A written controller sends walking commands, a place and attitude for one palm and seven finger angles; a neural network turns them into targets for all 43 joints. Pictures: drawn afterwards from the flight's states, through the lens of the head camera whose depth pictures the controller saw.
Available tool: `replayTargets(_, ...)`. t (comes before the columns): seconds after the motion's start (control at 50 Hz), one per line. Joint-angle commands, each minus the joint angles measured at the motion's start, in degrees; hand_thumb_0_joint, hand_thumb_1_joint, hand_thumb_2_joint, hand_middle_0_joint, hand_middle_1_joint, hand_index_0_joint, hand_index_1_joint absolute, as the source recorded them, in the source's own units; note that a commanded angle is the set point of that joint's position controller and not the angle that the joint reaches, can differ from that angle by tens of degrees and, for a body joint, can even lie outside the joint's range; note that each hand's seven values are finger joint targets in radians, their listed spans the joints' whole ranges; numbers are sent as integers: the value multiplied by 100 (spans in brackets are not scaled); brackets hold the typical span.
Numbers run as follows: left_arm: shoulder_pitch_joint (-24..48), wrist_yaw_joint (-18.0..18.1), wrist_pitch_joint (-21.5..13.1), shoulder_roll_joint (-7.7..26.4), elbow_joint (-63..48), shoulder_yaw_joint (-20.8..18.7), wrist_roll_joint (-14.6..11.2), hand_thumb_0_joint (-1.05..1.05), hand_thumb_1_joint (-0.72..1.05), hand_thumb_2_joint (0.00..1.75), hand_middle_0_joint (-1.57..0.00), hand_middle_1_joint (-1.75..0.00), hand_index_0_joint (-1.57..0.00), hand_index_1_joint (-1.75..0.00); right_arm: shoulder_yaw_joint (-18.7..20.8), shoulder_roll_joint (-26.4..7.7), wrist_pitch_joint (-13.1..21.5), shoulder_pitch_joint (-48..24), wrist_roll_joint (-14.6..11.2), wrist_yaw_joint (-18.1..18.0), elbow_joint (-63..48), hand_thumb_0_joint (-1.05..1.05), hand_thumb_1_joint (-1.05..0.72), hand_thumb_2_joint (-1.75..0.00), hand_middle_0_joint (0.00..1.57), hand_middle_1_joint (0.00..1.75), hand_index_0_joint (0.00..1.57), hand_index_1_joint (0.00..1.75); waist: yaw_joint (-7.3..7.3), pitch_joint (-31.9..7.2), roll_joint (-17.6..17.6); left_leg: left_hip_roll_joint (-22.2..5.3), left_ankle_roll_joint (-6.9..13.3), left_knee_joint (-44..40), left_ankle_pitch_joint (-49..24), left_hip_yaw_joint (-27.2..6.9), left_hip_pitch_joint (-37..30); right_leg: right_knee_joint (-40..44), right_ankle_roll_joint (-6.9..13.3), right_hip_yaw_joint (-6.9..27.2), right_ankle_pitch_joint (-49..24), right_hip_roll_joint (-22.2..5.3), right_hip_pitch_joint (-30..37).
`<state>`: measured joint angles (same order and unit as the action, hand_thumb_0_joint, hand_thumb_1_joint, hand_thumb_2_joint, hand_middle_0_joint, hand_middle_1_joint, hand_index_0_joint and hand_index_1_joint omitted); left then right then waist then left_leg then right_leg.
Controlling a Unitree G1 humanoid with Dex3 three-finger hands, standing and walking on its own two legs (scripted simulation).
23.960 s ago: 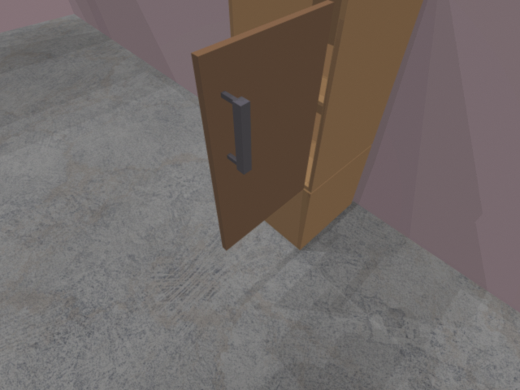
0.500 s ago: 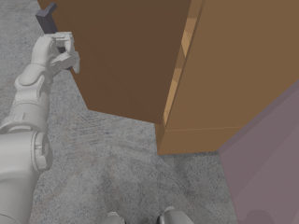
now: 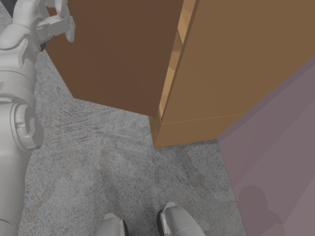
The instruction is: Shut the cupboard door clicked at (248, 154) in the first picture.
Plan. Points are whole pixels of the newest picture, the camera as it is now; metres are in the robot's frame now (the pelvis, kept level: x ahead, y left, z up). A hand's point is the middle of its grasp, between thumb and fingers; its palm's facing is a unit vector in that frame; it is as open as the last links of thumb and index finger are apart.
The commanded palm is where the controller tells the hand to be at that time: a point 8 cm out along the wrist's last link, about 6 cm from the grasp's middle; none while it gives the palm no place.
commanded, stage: push the door shut along its arc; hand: left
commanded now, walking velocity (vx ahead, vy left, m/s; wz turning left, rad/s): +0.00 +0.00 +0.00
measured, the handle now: (26, 10) +0.62 +0.18 +0.14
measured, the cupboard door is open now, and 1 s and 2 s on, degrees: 68 58 58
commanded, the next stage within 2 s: pull the fist back off the door in 0.38 s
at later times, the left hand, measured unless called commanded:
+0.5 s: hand (73, 17) +0.58 +0.09 +0.15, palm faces -0.39 -0.92 -0.01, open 3.4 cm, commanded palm +0.61 +0.10 +0.14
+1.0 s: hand (89, 17) +0.58 +0.06 +0.14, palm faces +0.03 -1.00 -0.01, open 3.1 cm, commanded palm +0.54 +0.11 +0.14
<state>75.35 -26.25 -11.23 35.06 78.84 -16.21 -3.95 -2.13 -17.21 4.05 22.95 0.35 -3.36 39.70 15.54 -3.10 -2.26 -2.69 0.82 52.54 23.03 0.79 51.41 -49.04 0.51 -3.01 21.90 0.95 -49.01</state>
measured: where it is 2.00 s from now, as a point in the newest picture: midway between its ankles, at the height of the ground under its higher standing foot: outside the picture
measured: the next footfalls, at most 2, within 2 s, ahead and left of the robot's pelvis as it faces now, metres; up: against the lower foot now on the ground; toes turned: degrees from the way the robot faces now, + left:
none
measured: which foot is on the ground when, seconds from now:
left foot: down 0.00-1.00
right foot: down 0.00-1.00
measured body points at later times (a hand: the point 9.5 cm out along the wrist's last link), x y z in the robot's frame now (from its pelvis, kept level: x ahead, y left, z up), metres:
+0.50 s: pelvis +0.00 +0.00 -0.01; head +0.16 +0.02 +0.42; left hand +0.59 +0.14 +0.15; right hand -0.05 -0.28 -0.10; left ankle +0.01 +0.11 -0.69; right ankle +0.00 -0.12 -0.69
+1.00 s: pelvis +0.02 -0.01 +0.01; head +0.14 -0.02 +0.44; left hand +0.58 +0.11 +0.14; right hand -0.08 -0.24 -0.10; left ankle +0.01 +0.11 -0.69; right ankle +0.00 -0.12 -0.69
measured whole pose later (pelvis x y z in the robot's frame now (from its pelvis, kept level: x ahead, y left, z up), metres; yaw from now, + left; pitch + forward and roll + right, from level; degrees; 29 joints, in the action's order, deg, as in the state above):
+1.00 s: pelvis +0.02 -0.01 +0.01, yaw +0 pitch +22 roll -2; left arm 69.4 4.7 -15.8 21.6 75.0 -19.8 0.9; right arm -1.0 -14.5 0.7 31.5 3.9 4.1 39.7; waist 14.2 -5.6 -4.1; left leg -3.0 0.0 47.6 22.1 1.4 47.3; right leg -45.0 1.1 -2.3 21.2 1.5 -45.7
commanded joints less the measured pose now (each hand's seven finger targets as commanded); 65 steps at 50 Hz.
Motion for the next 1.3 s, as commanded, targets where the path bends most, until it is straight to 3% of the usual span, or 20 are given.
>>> replayTargets(0.0,3187,-50,-318,1344,-1219,-199,-19,0,90,90,-130,-150,-130,-150,388,-1052,-54,1357,31,-52,-140,0,-90,-90,20,30,20,30,169,-3174,-665,193,153,-134,-2413,-381,-2558,454,46,116,-2175,217,772)
replayTargets(0.14,3611,-162,-234,1147,-1398,-42,-79,0,90,90,-130,-150,-130,-150,430,-1073,-100,1498,72,-56,6,0,-90,-90,20,30,20,30,308,-3424,-807,186,167,-49,-2645,-387,-2854,454,62,68,-2303,274,604)
replayTargets(0.16,3591,-189,-204,911,-1375,98,-100,0,90,90,-130,-150,-130,-150,436,-1061,-94,1460,80,-32,20,0,-90,-90,20,30,20,30,294,-3387,-984,198,152,-50,-2654,-405,-2944,453,83,46,-2248,283,471)
replayTargets(0.28,3909,-209,-165,654,-1407,267,-181,0,90,90,-130,-150,-130,-150,446,-1079,-47,1482,107,-23,200,0,-90,-90,20,30,20,30,408,-3227,-1029,175,150,-33,-2697,-460,-3181,472,105,-43,-2058,322,125)
replayTargets(0.46,4209,-126,-144,-247,-1241,793,-260,0,90,90,-130,-150,-130,-150,449,-1087,96,1322,125,-53,439,0,-90,-90,20,30,20,30,609,-3014,-1147,157,165,60,-2589,-509,-3481,398,119,-176,-1631,323,-572)
replayTargets(0.48,4439,1092,41,244,-1233,-532,-576,0,90,90,-130,-150,-130,-150,337,-850,157,1669,168,48,211,0,-90,-90,20,30,20,30,417,-3047,-1230,39,82,1,-2309,-607,-2711,568,49,3,-1599,221,-124)
replayTargets(0.52,4203,2281,109,-119,-1025,-474,-275,0,90,90,-130,-150,-130,-150,341,-851,169,1820,290,262,173,0,-90,-90,20,30,20,30,529,-2953,-747,43,58,-130,-2111,-718,-2417,468,-39,-87,-1457,209,-29)
replayTargets(0.54,4265,2767,17,-309,-1171,-459,-66,0,90,90,-130,-150,-130,-150,381,-822,167,1870,383,379,133,0,-90,-90,20,30,20,30,515,-3136,-741,70,56,-77,-2249,-705,-2406,417,-67,-61,-1547,196,-17)
replayTargets(0.58,4277,3641,-337,-219,-1445,-470,576,0,90,90,-130,-150,-130,-150,396,-777,131,1958,586,614,89,0,-90,-90,20,30,20,30,460,-3332,-950,102,39,95,-2361,-649,-2341,274,-59,-75,-1572,166,-129)
replayTargets(0.62,4215,3879,-623,-347,-1375,-112,1126,0,90,90,-130,-150,-130,-150,450,-795,58,2061,658,779,79,0,-90,-90,20,30,20,30,513,-3448,-1053,118,13,124,-2549,-679,-2533,196,-21,-91,-1605,166,-226)
replayTargets(0.68,4018,3614,-614,-161,-1090,-7,1219,0,90,90,-130,-150,-130,-150,486,-878,-116,2028,566,832,-23,0,-90,-90,20,30,20,30,464,-3436,-870,191,61,-58,-2169,-538,-2355,372,12,9,-1672,177,259)
replayTargets(0.78,3459,3131,-420,-192,-1065,-134,750,0,90,90,-130,-150,-130,-150,457,-837,-265,1941,396,709,-203,0,-90,-90,20,30,20,30,244,-3450,-657,249,105,-363,-1974,-376,-2295,643,17,67,-1930,205,971)
replayTargets(0.82,3167,3085,-522,-67,-1195,-346,587,0,90,90,-130,-150,-130,-150,452,-817,-253,1980,380,668,-220,0,-90,-90,20,30,20,30,150,-3403,-449,249,114,-478,-1960,-326,-2253,732,0,85,-2043,209,1288)
replayTargets(0.9,2475,3079,-851,-308,-1663,-344,462,0,90,90,-130,-150,-130,-150,506,-748,-246,1916,367,703,-247,0,-90,-90,20,30,20,30,-81,-3285,-253,277,112,-648,-2140,-182,-2283,829,-8,106,-2464,228,1731)
replayTargets(0.96,1841,3084,-974,-132,-1767,-568,425,0,90,90,-130,-150,-130,-150,541,-744,-277,1841,329,689,-275,0,-90,-90,20,30,20,30,-297,-3123,-90,313,117,-778,-2167,-43,-2212,906,-12,150,-2767,220,2128)
replayTargets(1.1,999,2985,-1173,-870,-2699,-117,235,0,90,90,-130,-150,-130,-150,656,-628,-336,1452,192,654,-403,0,-90,-90,20,30,20,30,-545,-3041,-131,327,86,-940,-2593,81,-2816,965,10,134,-3306,228,2454)
replayTargets(1.14,960,2968,-1184,-1116,-2950,73,137,0,90,90,-130,-150,-130,-150,666,-608,-321,1315,138,620,-370,0,-90,-90,20,30,20,30,-529,-2976,-274,308,70,-960,-2726,75,-3113,992,7,111,-3326,221,2350)
replayTargets(1.18,671,2949,-1135,-1289,-2905,169,72,0,90,90,-130,-150,-130,-150,669,-587,-316,1188,116,603,-355,0,-90,-90,20,30,20,30,-564,-2743,16,300,73,-1022,-2656,87,-3048,1034,-4,96,-3318,218,2390)
replayTargets(1.22,640,2942,-1150,-1466,-3133,359,53,0,90,90,-130,-150,-130,-150,668,-562,-307,1072,72,574,-377,0,-90,-90,20,30,20,30,-593,-2697,-119,312,73,-1048,-2697,90,-3186,1028,11,99,-3296,205,2409)
replayTargets(1.28,674,2988,-1153,-1760,-3238,568,0,0,90,90,-130,-150,-130,-150,655,-523,-269,843,44,548,-350,0,-90,-90,20,30,20,30,-557,-2569,56,294,59,-1081,-2616,40,-3289,1042,-3,80,-3180,187,2279)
